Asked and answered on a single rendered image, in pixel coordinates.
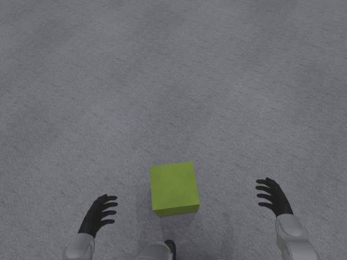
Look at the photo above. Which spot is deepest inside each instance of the left robot forearm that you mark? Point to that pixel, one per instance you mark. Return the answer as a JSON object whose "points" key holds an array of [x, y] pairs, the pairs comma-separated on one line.
{"points": [[80, 247]]}

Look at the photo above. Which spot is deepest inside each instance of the left robot shin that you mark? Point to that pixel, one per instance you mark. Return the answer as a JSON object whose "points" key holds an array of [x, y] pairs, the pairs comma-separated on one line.
{"points": [[161, 243]]}

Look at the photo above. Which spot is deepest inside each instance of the carton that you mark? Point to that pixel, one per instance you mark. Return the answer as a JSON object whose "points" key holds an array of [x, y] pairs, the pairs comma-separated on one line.
{"points": [[174, 189]]}

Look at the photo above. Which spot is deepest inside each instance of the right robot forearm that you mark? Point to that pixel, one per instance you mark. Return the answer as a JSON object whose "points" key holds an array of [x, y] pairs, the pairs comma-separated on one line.
{"points": [[293, 239]]}

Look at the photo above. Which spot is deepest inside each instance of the robot left hand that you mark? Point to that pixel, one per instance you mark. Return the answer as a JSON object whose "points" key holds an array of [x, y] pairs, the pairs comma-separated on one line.
{"points": [[93, 219]]}

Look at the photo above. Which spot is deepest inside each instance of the robot right hand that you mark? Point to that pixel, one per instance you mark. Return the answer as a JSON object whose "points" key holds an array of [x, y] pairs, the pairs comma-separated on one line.
{"points": [[280, 204]]}

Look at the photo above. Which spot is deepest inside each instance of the left robot thigh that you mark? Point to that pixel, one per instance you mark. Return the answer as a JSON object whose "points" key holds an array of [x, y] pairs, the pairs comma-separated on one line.
{"points": [[155, 252]]}

